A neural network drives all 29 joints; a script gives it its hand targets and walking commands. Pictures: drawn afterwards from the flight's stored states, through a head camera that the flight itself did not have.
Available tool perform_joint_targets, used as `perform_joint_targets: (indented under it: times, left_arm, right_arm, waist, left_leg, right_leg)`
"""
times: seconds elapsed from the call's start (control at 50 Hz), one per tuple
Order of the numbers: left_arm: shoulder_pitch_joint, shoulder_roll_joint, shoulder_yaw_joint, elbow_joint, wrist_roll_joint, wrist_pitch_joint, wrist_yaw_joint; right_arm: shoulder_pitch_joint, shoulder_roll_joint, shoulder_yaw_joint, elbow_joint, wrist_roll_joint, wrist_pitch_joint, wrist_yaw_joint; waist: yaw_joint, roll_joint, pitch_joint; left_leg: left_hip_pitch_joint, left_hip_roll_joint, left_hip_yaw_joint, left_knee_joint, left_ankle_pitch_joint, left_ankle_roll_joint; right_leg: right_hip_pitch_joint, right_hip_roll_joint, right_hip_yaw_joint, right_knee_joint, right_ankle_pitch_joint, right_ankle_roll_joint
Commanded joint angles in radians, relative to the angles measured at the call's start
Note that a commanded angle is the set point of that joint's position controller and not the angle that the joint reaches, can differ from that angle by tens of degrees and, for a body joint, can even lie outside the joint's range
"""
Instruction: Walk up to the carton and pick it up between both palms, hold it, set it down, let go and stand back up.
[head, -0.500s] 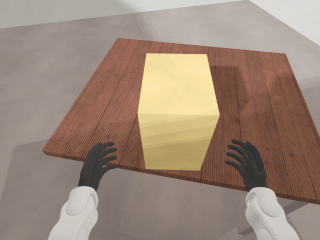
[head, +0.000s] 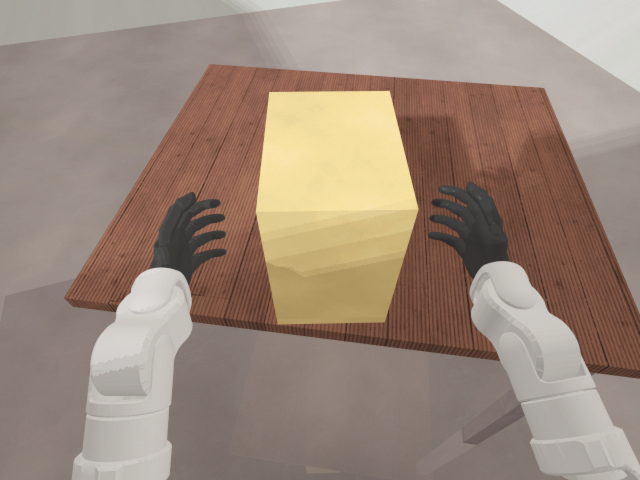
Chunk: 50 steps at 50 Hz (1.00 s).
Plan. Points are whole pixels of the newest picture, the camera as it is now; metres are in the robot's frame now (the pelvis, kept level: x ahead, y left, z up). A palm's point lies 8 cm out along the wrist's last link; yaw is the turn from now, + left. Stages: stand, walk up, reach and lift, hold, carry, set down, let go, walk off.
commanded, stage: reach and lift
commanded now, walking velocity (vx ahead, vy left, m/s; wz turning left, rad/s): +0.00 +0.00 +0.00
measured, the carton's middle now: (330, 214) +0.45 +0.00 +0.06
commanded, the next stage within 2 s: none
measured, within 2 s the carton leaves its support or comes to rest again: neither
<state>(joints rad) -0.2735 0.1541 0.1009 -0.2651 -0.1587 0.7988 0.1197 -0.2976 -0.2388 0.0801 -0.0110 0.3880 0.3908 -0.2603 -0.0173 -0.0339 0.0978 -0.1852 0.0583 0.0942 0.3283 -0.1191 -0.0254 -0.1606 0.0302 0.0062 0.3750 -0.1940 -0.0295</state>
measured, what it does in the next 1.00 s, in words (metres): stands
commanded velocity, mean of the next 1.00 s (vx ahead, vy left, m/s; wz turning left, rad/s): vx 0.00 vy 0.00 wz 0.00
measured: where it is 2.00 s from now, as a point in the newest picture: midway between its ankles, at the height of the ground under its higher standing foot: outside the picture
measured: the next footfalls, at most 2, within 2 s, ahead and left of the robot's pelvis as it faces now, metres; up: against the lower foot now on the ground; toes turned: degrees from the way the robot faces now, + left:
none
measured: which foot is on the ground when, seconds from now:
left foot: down 0.00-1.00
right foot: down 0.00-1.00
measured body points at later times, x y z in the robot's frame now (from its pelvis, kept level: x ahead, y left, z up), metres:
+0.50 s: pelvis +0.00 +0.00 +0.00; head +0.03 +0.01 +0.45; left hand +0.40 +0.19 +0.17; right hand +0.41 -0.16 +0.17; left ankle +0.03 +0.14 -0.75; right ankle +0.00 -0.10 -0.75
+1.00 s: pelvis +0.00 +0.00 +0.00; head +0.04 +0.02 +0.45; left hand +0.46 +0.18 +0.22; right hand +0.47 -0.16 +0.21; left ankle +0.03 +0.14 -0.75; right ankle +0.00 -0.10 -0.75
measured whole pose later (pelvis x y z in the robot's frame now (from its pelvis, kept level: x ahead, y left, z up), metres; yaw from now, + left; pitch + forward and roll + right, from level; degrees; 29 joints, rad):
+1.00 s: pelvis +0.00 +0.00 +0.00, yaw +1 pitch +7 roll -1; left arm -1.02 0.31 0.07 0.48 -0.25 0.75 0.19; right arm -1.05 -0.34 0.07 0.71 0.51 0.46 -0.23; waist -0.03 0.00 -0.06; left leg -0.38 0.07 0.04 0.38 -0.12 -0.02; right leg -0.31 0.05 -0.02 0.33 -0.15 -0.03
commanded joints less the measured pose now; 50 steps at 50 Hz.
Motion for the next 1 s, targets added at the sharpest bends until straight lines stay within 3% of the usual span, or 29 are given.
perform_joint_targets:
  times: [0.0,0.34,0.52,0.98]
  left_arm:
    - [-0.417,0.120,0.056,-0.207,0.003,-0.036,0.011]
    - [-0.801,0.225,0.077,0.033,-0.032,-0.004,0.039]
    - [-0.955,0.272,0.069,0.159,-0.051,-0.015,0.047]
    - [-1.374,0.334,0.012,0.576,-0.087,-0.137,0.070]
  right_arm:
    - [-0.442,-0.140,-0.076,-0.215,0.014,-0.044,-0.003]
    - [-0.836,-0.213,-0.091,0.034,0.075,0.011,-0.005]
    - [-0.992,-0.249,-0.094,0.160,0.097,0.017,0.003]
    - [-1.384,-0.309,-0.082,0.527,0.113,0.001,0.035]
  waist:
    - [0.004,0.029,-0.572]
    - [-0.014,0.047,-0.719]
    - [-0.020,0.056,-0.807]
    - [-0.028,0.080,-0.974]
  left_leg:
    - [0.298,-0.048,-0.049,0.012,0.128,0.020]
    - [0.264,-0.050,-0.063,0.037,0.116,0.018]
    - [0.279,-0.052,-0.073,0.065,0.183,0.010]
    - [0.316,-0.046,-0.095,0.104,0.271,-0.008]
  right_leg:
    - [0.023,0.006,0.012,-0.034,0.355,0.088]
    - [0.016,0.013,0.000,-0.020,0.376,0.105]
    - [0.018,0.023,-0.013,-0.017,0.445,0.109]
    - [-0.033,0.035,-0.041,-0.044,0.491,0.099]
